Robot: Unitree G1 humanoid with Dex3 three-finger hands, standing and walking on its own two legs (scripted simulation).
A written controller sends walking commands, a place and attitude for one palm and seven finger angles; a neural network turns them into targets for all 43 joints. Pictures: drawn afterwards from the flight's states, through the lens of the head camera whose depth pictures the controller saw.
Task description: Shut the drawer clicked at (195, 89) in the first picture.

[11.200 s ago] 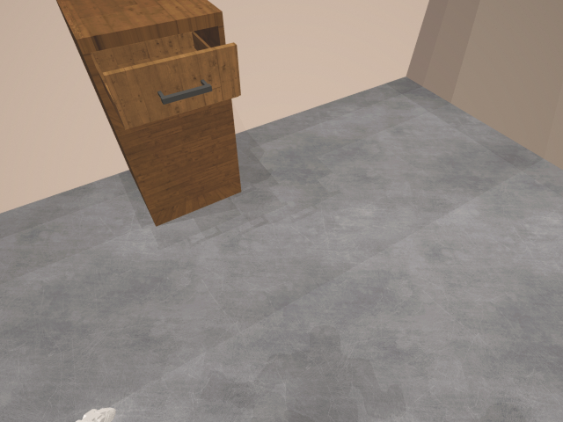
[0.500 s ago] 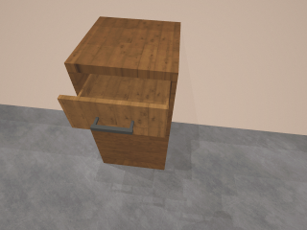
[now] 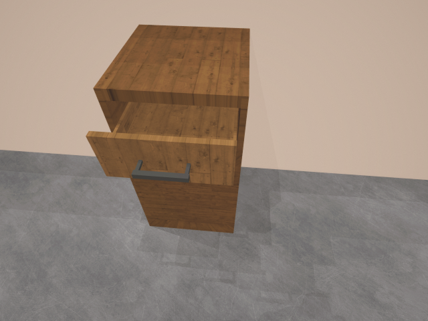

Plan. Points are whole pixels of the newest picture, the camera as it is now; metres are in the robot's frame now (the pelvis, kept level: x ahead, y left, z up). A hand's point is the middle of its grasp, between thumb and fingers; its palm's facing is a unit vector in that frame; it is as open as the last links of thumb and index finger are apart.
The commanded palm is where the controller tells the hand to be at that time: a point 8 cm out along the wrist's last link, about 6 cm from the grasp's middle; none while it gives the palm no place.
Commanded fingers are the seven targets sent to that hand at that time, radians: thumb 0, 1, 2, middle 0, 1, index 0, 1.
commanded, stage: look again from close up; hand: left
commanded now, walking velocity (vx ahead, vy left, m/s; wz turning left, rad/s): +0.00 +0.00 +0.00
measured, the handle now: (162, 170) +0.49 +0.17 -0.07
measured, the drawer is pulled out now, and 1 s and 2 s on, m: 0.15 0.15 0.15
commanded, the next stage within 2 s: come to a stop and stand still in 0.34 s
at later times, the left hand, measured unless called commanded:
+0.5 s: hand out of the picture -0.03 +0.21 -0.18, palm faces +0.04 -0.99 -0.16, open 7.4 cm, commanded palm none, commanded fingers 0.00 0.90 0.90 -0.20 -0.30 -0.20 -0.30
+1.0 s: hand out of the picture -0.04 +0.21 -0.18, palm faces +0.01 -0.99 -0.15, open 7.4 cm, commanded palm none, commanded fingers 0.00 0.90 0.90 -0.20 -0.30 -0.20 -0.30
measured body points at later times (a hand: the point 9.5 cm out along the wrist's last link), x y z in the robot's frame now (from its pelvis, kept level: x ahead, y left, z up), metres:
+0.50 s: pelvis -0.01 +0.05 +0.00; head -0.01 +0.06 +0.45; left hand -0.03 +0.26 -0.16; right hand -0.01 -0.16 -0.16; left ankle +0.01 +0.12 -0.74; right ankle +0.02 -0.09 -0.74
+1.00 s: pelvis -0.01 +0.06 +0.00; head -0.01 +0.07 +0.45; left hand -0.04 +0.26 -0.17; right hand -0.01 -0.16 -0.15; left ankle +0.01 +0.12 -0.74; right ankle +0.02 -0.09 -0.74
